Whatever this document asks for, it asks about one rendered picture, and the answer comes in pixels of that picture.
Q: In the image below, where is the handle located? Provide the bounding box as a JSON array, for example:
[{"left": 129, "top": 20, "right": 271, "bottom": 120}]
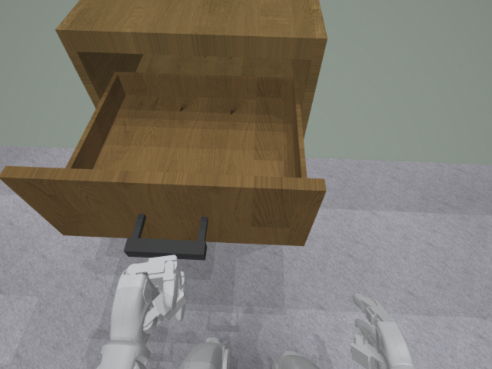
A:
[{"left": 124, "top": 214, "right": 208, "bottom": 260}]

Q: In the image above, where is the right robot hand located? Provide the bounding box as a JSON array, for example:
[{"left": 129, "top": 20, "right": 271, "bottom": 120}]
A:
[{"left": 351, "top": 293, "right": 415, "bottom": 369}]

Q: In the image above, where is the cabinet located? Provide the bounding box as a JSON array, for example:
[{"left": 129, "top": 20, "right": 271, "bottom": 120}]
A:
[{"left": 55, "top": 0, "right": 327, "bottom": 137}]

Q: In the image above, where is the left robot shin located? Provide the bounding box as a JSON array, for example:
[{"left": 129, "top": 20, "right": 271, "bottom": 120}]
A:
[{"left": 205, "top": 337, "right": 220, "bottom": 344}]

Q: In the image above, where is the robot left forearm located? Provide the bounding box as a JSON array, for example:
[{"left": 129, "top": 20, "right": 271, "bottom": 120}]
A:
[{"left": 96, "top": 341, "right": 151, "bottom": 369}]

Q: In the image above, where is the left robot thigh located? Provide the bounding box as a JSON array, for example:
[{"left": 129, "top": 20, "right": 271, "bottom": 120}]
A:
[{"left": 179, "top": 342, "right": 230, "bottom": 369}]

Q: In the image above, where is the left robot hand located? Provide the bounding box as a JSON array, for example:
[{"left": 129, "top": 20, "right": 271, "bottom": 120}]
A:
[{"left": 110, "top": 255, "right": 187, "bottom": 345}]

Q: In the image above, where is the drawer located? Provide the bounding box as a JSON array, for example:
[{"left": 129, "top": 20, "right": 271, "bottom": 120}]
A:
[{"left": 0, "top": 71, "right": 327, "bottom": 246}]

